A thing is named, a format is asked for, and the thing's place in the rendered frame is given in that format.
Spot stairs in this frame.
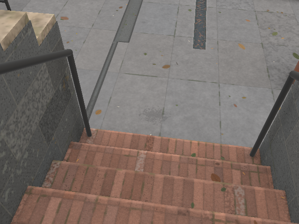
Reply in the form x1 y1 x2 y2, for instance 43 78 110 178
10 128 299 224

